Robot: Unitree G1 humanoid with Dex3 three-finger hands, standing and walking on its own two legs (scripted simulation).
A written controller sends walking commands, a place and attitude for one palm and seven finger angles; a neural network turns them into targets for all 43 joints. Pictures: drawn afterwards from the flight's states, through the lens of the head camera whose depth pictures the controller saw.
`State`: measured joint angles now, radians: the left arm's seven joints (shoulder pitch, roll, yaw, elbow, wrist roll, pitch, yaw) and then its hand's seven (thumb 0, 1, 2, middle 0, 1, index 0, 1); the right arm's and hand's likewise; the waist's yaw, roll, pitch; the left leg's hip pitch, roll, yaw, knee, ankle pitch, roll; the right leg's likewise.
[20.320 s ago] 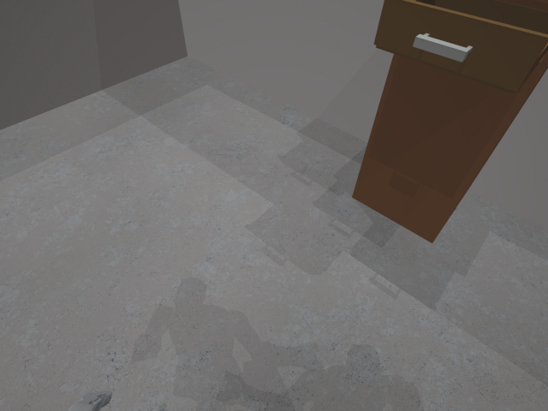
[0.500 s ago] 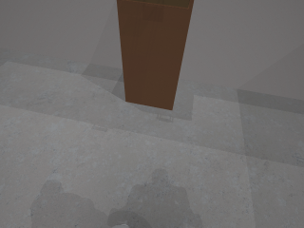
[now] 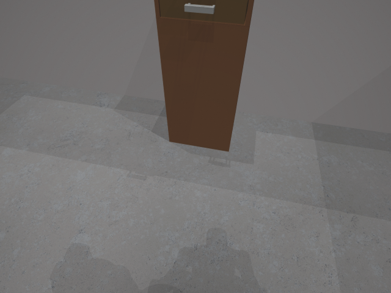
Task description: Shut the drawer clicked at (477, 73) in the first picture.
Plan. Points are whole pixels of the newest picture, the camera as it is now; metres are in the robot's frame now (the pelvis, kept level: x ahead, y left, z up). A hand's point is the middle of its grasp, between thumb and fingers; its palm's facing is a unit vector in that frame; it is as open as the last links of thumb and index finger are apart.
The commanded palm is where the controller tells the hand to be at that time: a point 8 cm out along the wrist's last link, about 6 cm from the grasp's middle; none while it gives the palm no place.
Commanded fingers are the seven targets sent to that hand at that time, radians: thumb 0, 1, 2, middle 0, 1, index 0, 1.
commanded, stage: let the arm hang, fingers relaxed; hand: left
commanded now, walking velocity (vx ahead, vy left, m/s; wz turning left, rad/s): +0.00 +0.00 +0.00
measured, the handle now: (200, 7) +1.17 +0.04 +0.14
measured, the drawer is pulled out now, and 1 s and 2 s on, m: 0.00 0.00 0.00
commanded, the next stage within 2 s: look to check the result in 0.20 s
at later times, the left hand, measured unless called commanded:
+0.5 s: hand out of the picture +0.09 +0.21 -0.16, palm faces -0.02 -0.96 -0.30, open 7.4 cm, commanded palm none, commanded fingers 0.00 0.90 0.90 -0.20 -0.30 -0.20 -0.30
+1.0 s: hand out of the picture +0.13 +0.21 -0.15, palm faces -0.04 -0.95 -0.32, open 7.4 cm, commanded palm none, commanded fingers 0.00 0.90 0.90 -0.20 -0.30 -0.20 -0.30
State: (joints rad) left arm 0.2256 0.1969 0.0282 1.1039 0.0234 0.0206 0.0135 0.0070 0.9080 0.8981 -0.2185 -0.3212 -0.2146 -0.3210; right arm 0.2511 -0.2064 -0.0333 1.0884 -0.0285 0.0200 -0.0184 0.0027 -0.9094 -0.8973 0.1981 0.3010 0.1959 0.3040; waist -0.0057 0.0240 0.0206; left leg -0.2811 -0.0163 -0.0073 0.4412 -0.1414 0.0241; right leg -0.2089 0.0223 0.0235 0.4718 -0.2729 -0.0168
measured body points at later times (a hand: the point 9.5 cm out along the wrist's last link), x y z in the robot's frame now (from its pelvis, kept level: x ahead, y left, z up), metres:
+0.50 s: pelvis +0.04 -0.01 +0.01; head +0.06 -0.02 +0.45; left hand +0.09 +0.26 -0.14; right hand +0.08 -0.27 -0.15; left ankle +0.07 +0.10 -0.74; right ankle +0.02 -0.12 -0.74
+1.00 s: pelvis +0.06 -0.02 +0.01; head +0.08 -0.03 +0.46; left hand +0.14 +0.26 -0.13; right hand +0.12 -0.30 -0.14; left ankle +0.07 +0.10 -0.74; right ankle +0.02 -0.12 -0.74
